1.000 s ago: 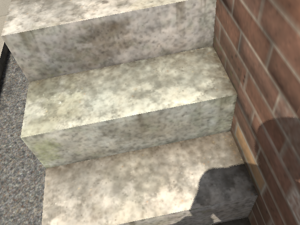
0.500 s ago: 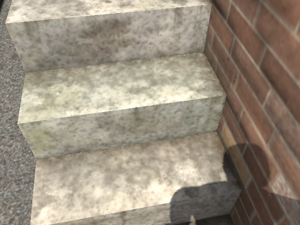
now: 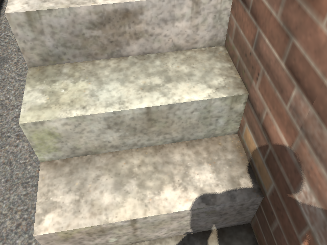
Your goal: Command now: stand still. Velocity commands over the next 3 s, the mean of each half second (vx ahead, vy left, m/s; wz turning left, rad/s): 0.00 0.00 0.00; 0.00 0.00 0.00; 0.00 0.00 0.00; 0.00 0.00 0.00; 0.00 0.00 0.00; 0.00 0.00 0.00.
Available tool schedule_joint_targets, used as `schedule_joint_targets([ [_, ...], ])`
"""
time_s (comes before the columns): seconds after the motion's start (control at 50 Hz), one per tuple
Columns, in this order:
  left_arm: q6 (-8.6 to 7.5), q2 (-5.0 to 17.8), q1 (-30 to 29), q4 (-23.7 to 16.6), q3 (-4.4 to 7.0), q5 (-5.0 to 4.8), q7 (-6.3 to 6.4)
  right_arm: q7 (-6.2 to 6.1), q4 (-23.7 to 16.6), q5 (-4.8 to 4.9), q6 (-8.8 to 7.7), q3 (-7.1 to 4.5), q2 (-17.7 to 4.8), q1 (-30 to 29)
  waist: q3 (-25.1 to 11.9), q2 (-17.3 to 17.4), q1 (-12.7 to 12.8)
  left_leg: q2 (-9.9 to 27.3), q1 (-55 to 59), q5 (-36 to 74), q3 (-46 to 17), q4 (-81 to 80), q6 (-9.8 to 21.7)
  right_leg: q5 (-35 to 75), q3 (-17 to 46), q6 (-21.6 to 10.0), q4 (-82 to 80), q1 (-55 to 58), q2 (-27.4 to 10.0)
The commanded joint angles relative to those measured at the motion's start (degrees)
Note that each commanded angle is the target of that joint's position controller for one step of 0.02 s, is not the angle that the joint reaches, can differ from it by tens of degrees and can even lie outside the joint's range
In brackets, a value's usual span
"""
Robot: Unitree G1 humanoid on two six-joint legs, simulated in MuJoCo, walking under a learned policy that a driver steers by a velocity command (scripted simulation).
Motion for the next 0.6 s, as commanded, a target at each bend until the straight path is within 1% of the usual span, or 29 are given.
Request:
schedule_joint_targets([
  [0.02, -0.48, 5.3, 3.5, -1.8, 1.10, -0.01, 0.06, -0.14, -2.0, -0.03, -0.54, -0.79, -4.3, 2.2, -0.4, 0.2, 0.2, 5.6, 0.1, -0.6, -5.6, -6.0, 6.1, -5.5, 5.0, -4.7, -6.7, 0.4, -4.4],
  [0.1, -0.48, 5.2, 3.5, -1.5, 0.97, 0.04, 0.03, -0.21, -1.6, 0.03, -0.68, -0.89, -4.5, 2.1, -0.5, 0.3, 0.3, 5.8, 0.4, -0.1, -5.7, -6.3, 6.3, -4.9, 4.6, -4.6, -6.6, 0.8, -4.4],
  [0.12, -0.55, 4.4, 3.0, -1.6, 0.60, 0.13, -0.15, -0.10, -1.8, -0.15, -0.85, -0.70, -3.9, 0.9, 0.3, -0.1, 0.4, 6.1, 0.4, 0.8, -5.6, -6.3, 6.2, -3.5, 4.4, -4.6, -7.0, 0.7, -4.5],
  [0.2, -0.73, 4.7, 3.6, -1.3, 0.62, 0.04, -0.33, -0.04, -1.4, -0.04, -1.02, -0.82, -4.2, 1.1, -0.7, 0.2, 0.3, 6.2, 1.6, 1.8, -5.4, -6.3, 6.1, -2.3, 4.0, -4.6, -7.0, 1.7, -4.4],
  [0.34, -0.61, 4.6, 3.7, -1.0, 0.61, 0.10, -0.30, -0.08, -1.0, -0.01, -0.96, -0.93, -4.1, 0.6, -0.4, 0.3, 0.2, 6.3, 1.8, 0.9, -5.3, -6.5, 6.0, -3.2, 3.9, -4.5, -7.1, 1.4, -4.5],
  [0.36, -0.53, 5.5, 4.3, -0.7, 0.95, 0.02, -0.12, -0.21, -0.7, 0.19, -0.80, -1.14, -4.7, 1.8, -1.2, 0.7, 0.1, 6.1, 1.8, -0.1, -5.4, -6.7, 6.1, -4.5, 3.9, -4.5, -6.7, 1.5, -4.4],
  [0.38, -0.45, 5.4, 4.1, -0.8, 0.96, 0.05, -0.04, -0.27, -0.7, 0.17, -0.71, -1.16, -4.7, 1.5, -0.6, 0.9, 0.1, 6.1, 1.5, -0.7, -5.5, -6.7, 6.2, -5.1, 4.0, -4.4, -6.6, 1.0, -4.4],
  [0.4, -0.44, 4.3, 3.5, -0.9, 0.57, 0.18, -0.16, -0.16, -1.0, -0.07, -0.82, -0.93, -3.9, 0.1, 0.5, 0.3, 0.3, 6.4, 1.0, -0.2, -5.5, -6.7, 6.2, -4.2, 3.9, -4.4, -7.1, 0.6, -4.5],
  [0.42, -0.46, 4.1, 3.7, -0.8, 0.52, 0.18, -0.20, -0.10, -0.9, -0.06, -0.87, -0.91, -3.8, 0.2, 0.2, -0.1, 0.2, 6.4, 1.0, -0.2, -5.5, -6.7, 6.2, -4.1, 3.9, -4.4, -7.2, 0.9, -4.6],
  [0.44, -0.43, 5.1, 4.4, -0.5, 0.88, 0.05, -0.05, -0.21, -0.6, 0.18, -0.75, -1.14, -4.5, 1.6, -0.8, 0.4, 0.1, 6.1, 1.2, -1.0, -5.5, -6.8, 6.2, -5.3, 4.0, -4.5, -6.7, 1.1, -4.5],
  [0.48, -0.34, 5.1, 4.2, -0.5, 0.89, 0.10, 0.04, -0.26, -0.7, 0.13, -0.65, -1.16, -4.5, 1.1, -0.1, 0.6, 0.2, 6.1, 0.6, -1.6, -5.7, -6.9, 6.4, -5.9, 4.1, -4.4, -6.7, 0.5, -4.5],
  [0.5, -0.39, 4.0, 3.7, -0.6, 0.51, 0.20, -0.11, -0.13, -0.9, -0.05, -0.81, -0.93, -3.7, 0.0, 0.7, 0.0, 0.4, 6.4, 0.4, -0.7, -5.6, -6.8, 6.3, -4.7, 4.0, -4.4, -7.2, 0.5, -4.6],
  [0.52, -0.38, 4.9, 4.5, -0.3, 0.83, 0.09, 0.01, -0.19, -0.6, 0.16, -0.71, -1.12, -4.3, 1.4, -0.5, 0.1, 0.1, 6.0, 0.6, -1.4, -5.6, -6.9, 6.3, -5.7, 4.1, -4.5, -6.8, 0.9, -4.6],
  [0.54, -0.36, 5.0, 4.4, -0.3, 0.87, 0.09, 0.05, -0.23, -0.5, 0.18, -0.68, -1.16, -4.5, 1.3, -0.2, 0.3, 0.2, 6.0, 0.5, -1.5, -5.6, -6.9, 6.3, -6.0, 4.1, -4.5, -6.8, 0.7, -4.6],
  [0.56, -0.41, 4.1, 3.8, -0.4, 0.51, 0.21, -0.10, -0.10, -0.8, -0.02, -0.83, -0.95, -3.8, 0.1, 0.7, -0.2, 0.4, 6.3, 0.3, -0.6, -5.5, -6.7, 6.2, -4.8, 4.1, -4.5, -7.3, 0.5, -4.7],
  [0.58, -0.46, 4.1, 4.0, -0.4, 0.48, 0.20, -0.17, -0.04, -0.7, -0.01, -0.91, -0.93, -3.8, 0.3, 0.2, -0.4, 0.3, 6.2, 0.5, -0.2, -5.4, -6.7, 6.2, -4.4, 4.0, -4.5, -7.4, 0.9, -4.8],
  [0.6, -0.46, 5.2, 4.8, -0.1, 0.86, 0.05, -0.04, -0.14, -0.3, 0.23, -0.79, -1.16, -4.5, 1.8, -0.9, 0.0, 0.1, 5.9, 0.8, -0.9, -5.3, -6.7, 6.2, -5.5, 4.1, -4.6, -7.0, 1.4, -4.7],
])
